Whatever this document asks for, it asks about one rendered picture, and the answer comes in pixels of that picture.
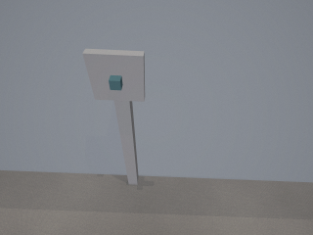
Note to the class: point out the button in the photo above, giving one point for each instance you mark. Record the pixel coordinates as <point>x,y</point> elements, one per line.
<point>115,82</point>

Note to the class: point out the panel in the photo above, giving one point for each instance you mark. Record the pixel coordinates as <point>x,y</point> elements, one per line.
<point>130,65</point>

